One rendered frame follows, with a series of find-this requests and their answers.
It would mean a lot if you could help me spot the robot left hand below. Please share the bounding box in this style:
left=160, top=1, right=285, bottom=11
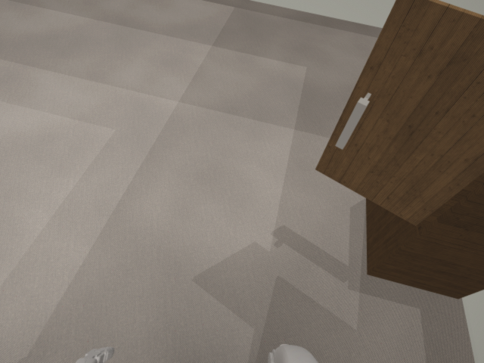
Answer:
left=76, top=347, right=114, bottom=363

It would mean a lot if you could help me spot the cupboard door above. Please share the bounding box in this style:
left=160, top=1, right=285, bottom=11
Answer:
left=315, top=0, right=484, bottom=226

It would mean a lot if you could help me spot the right robot thigh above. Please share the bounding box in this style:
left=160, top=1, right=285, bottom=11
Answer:
left=268, top=345, right=318, bottom=363

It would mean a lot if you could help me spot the handle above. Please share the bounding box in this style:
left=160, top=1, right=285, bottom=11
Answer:
left=335, top=93, right=371, bottom=149

